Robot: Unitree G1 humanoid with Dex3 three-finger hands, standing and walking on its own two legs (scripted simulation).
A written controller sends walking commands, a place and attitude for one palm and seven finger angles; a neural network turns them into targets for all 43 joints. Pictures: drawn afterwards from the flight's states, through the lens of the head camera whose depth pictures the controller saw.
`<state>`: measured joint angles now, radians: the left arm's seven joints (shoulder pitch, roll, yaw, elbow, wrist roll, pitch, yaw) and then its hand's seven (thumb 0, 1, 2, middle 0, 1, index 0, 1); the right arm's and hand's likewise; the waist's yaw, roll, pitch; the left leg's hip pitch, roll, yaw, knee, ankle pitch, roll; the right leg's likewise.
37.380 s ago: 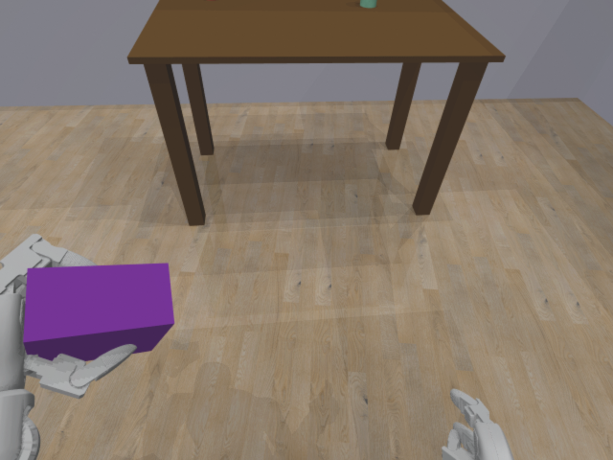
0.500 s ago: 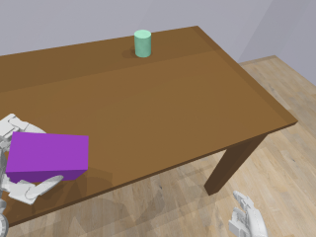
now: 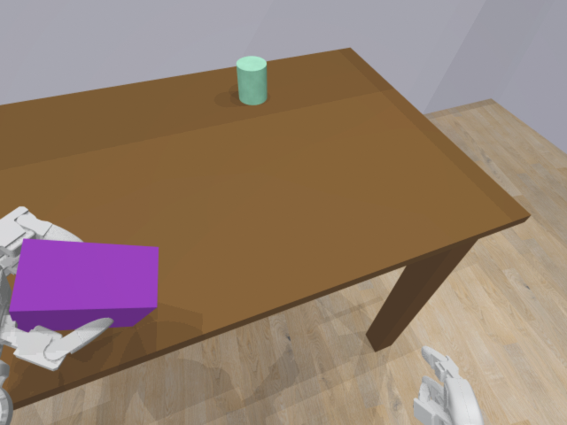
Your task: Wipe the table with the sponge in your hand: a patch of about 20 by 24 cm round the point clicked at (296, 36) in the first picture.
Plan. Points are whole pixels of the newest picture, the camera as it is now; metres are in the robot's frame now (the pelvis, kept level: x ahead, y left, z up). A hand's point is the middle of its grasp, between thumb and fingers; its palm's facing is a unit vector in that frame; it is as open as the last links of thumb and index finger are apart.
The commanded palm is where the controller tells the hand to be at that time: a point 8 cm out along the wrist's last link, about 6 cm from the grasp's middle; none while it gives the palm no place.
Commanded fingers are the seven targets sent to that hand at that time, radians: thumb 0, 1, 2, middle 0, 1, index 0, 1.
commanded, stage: shuffle to correct the standing spot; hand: left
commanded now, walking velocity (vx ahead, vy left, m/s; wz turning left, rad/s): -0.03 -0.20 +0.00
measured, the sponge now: (106, 290) +0.23 +0.21 +0.14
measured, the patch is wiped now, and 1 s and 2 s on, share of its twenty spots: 0.00 0.00 0.00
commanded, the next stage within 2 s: come to a stop and stand still in 0.22 s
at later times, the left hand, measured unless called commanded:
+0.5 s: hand (30, 247) +0.25 +0.27 +0.18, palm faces +0.41 -0.78 -0.47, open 10.3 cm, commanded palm +0.16 +0.27 +0.18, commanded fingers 0.00 0.10 1.30 -1.20 -1.60 -1.20 -1.60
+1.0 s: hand out of the picture +0.22 +0.32 +0.16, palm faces +0.39 -0.86 -0.33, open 10.3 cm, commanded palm +0.16 +0.35 +0.18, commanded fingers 0.00 0.10 1.30 -1.20 -1.60 -1.20 -1.60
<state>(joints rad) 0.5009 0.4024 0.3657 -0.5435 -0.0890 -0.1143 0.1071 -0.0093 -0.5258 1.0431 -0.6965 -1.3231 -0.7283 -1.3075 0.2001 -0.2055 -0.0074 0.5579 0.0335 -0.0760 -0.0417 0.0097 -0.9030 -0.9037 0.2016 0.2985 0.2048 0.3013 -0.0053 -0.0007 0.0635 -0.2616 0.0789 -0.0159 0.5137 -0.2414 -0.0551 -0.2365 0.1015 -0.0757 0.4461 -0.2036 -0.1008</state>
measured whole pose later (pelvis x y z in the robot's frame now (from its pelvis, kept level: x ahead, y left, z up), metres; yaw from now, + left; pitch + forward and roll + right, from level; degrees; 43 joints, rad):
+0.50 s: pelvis +0.00 +0.00 +0.00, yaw -1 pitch +0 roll +0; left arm 0.26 0.48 0.48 -0.34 -0.07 -0.19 0.06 -0.01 -0.53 1.04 -0.70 -1.32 -0.73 -1.31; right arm 0.22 -0.23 -0.02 0.55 0.02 -0.16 -0.01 0.01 -0.90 -0.90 0.20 0.30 0.21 0.30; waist 0.03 -0.01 0.09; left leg -0.27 0.08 0.04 0.51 -0.23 -0.04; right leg -0.28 0.09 -0.05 0.51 -0.22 -0.05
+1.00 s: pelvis -0.01 +0.07 +0.01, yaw -1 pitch -2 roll -1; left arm 0.38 0.34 0.33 -0.42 -0.01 -0.20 0.11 -0.01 -0.53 1.04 -0.70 -1.32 -0.73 -1.31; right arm 0.20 -0.17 0.05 0.58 0.01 -0.17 -0.02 0.01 -0.90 -0.90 0.20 0.30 0.21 0.30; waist 0.03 -0.04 0.04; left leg -0.20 -0.04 0.02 0.45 -0.22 0.06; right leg -0.20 0.01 -0.01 0.40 -0.17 0.00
